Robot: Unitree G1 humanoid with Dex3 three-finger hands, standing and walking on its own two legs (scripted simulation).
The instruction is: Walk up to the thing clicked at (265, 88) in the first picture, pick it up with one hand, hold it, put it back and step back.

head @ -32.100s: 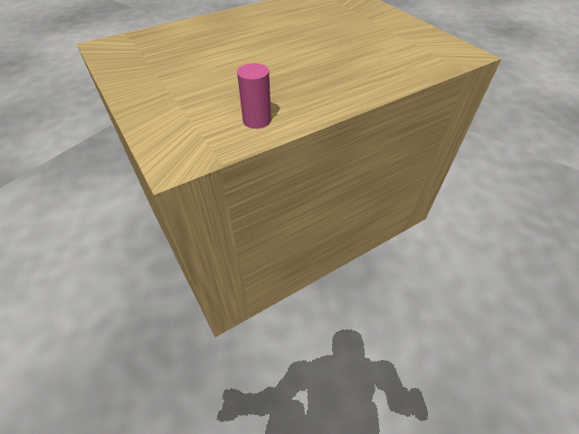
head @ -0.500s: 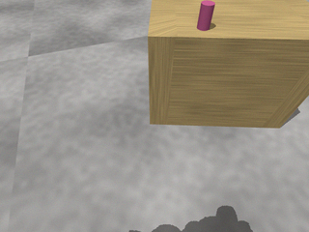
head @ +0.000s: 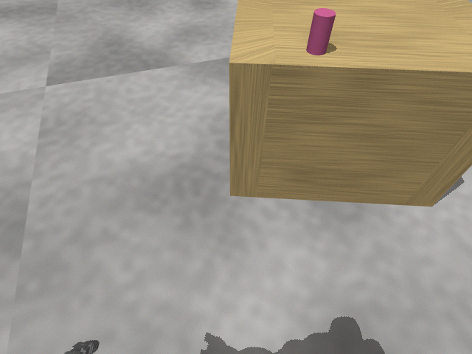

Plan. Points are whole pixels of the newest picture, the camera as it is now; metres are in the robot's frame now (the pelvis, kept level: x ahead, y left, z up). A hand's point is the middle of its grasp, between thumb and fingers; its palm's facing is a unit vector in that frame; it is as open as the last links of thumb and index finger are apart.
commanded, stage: step back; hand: right
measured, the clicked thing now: (320, 32) +1.05 -0.25 +0.04
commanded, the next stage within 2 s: stand in 0.08 s
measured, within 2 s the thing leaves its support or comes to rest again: neither
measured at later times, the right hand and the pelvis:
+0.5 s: hand out of the picture +0.10 -0.25 -0.14, palm faces -0.03 +0.94 -0.33, open 7.3 cm; pelvis +0.00 +0.00 +0.02, yaw +0 degrees
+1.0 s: hand out of the picture +0.05 -0.26 -0.15, palm faces -0.03 +0.95 -0.32, open 7.3 cm; pelvis -0.01 -0.01 +0.02, yaw +0 degrees
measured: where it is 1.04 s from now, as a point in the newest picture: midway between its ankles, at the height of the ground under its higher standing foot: outside the picture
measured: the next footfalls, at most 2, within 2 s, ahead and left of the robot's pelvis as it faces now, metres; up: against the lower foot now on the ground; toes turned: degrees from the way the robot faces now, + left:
none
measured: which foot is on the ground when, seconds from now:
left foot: down 0.00-1.00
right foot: down 0.00-1.00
